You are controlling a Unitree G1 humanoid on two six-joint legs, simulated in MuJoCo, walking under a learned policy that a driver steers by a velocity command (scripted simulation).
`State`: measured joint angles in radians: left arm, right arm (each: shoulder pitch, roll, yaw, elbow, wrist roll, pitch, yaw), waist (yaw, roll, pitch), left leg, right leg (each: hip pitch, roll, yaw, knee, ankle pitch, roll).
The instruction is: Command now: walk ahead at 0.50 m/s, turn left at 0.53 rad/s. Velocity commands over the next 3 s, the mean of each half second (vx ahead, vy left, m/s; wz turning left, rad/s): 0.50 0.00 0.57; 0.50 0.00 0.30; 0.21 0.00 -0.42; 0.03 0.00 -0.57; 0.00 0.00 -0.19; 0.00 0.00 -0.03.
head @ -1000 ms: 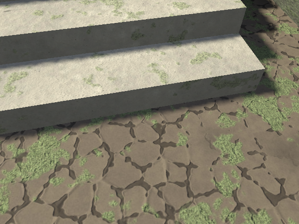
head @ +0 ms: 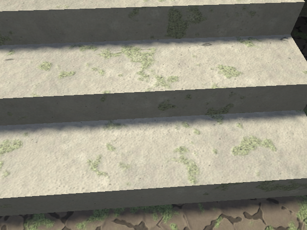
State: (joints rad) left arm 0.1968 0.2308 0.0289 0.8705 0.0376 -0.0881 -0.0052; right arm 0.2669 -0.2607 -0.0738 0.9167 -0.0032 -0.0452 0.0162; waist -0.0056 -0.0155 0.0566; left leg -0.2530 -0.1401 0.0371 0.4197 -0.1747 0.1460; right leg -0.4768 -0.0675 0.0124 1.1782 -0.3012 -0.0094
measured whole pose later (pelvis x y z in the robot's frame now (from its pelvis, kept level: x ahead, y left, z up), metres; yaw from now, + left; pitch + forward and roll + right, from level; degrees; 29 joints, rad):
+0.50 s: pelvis +0.25 -0.03 +0.00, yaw +18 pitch +2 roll -1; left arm 0.20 0.23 0.02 0.80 0.04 -0.09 0.02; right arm 0.26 -0.29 -0.07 0.84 -0.04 -0.03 0.02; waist -0.03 0.05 0.03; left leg -0.48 -0.03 -0.05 1.20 -0.33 0.05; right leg -0.28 0.01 -0.09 0.42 -0.16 -0.03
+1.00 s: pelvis +0.40 +0.09 +0.00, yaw +25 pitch +2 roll +0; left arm 0.27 0.19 0.04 0.81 0.02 -0.02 0.01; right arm 0.32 -0.20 -0.03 0.87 -0.04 -0.06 0.01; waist 0.01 -0.04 -0.04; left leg -0.28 -0.01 0.11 0.50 -0.27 0.07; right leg -0.79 0.01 -0.02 1.90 -0.40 -0.06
